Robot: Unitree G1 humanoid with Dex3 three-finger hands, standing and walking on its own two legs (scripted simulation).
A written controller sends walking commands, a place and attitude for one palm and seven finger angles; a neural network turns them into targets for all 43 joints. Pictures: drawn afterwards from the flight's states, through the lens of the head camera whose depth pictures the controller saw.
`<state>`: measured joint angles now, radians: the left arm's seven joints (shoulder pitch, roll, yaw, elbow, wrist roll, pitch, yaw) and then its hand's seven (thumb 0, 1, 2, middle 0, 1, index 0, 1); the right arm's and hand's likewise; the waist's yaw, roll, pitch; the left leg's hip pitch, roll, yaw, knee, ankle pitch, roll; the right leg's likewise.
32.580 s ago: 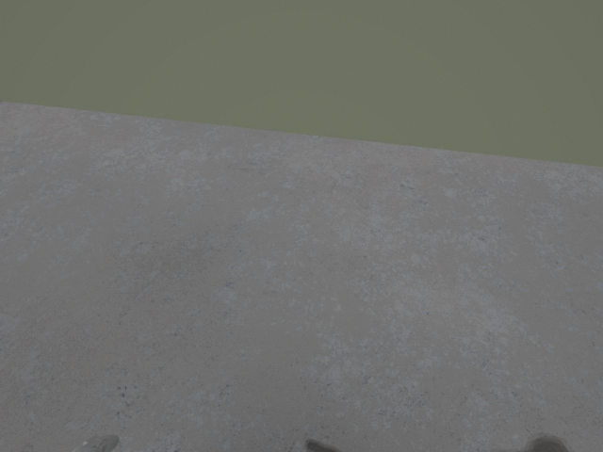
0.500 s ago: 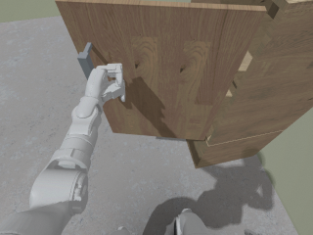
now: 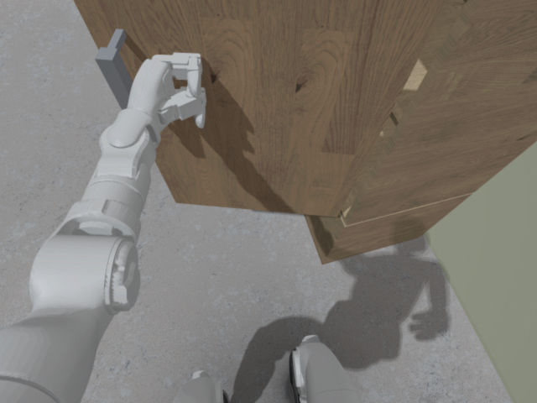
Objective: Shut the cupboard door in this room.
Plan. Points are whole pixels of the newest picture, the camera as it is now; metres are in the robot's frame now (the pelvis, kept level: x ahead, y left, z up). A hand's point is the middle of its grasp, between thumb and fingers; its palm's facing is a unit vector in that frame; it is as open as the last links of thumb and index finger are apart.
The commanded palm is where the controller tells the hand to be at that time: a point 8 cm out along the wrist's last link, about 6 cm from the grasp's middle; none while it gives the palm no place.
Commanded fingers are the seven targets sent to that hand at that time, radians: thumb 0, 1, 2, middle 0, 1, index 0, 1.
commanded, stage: push the door shut along its arc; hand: left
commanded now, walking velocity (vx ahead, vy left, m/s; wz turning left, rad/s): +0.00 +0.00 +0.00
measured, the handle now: (132, 88) +0.55 +0.13 +0.10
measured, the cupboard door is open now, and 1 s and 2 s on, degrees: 69 48 48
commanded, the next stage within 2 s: pull the fist back off the door in 0.66 s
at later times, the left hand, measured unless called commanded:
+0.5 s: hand (225, 74) +0.56 -0.01 +0.11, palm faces -0.47 -0.88 -0.03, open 3.3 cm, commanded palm +0.58 +0.04 +0.11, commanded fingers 0.00 0.90 0.90 -1.30 -1.50 -1.30 -1.50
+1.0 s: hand (238, 63) +0.59 -0.03 +0.10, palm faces +0.01 -1.00 -0.07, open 3.2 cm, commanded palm +0.56 +0.02 +0.11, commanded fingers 0.00 0.90 0.90 -1.30 -1.50 -1.30 -1.50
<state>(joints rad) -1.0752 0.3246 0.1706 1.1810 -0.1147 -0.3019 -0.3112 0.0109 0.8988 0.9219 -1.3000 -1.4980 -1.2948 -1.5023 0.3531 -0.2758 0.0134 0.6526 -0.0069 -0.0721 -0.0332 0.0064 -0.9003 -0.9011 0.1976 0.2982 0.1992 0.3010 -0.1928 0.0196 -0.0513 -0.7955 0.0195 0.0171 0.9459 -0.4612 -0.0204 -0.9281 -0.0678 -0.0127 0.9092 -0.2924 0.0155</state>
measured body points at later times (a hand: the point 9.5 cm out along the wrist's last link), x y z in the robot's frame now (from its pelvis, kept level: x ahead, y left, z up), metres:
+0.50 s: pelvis +0.00 +0.00 -0.02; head +0.16 -0.01 +0.40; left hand +0.58 +0.04 +0.11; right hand -0.03 -0.27 -0.13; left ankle -0.01 +0.13 -0.68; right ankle +0.08 -0.13 -0.68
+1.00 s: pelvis +0.01 -0.01 -0.02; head +0.18 -0.03 +0.40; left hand +0.59 +0.03 +0.11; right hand -0.03 -0.24 -0.14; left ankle -0.01 +0.13 -0.68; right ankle +0.08 -0.13 -0.68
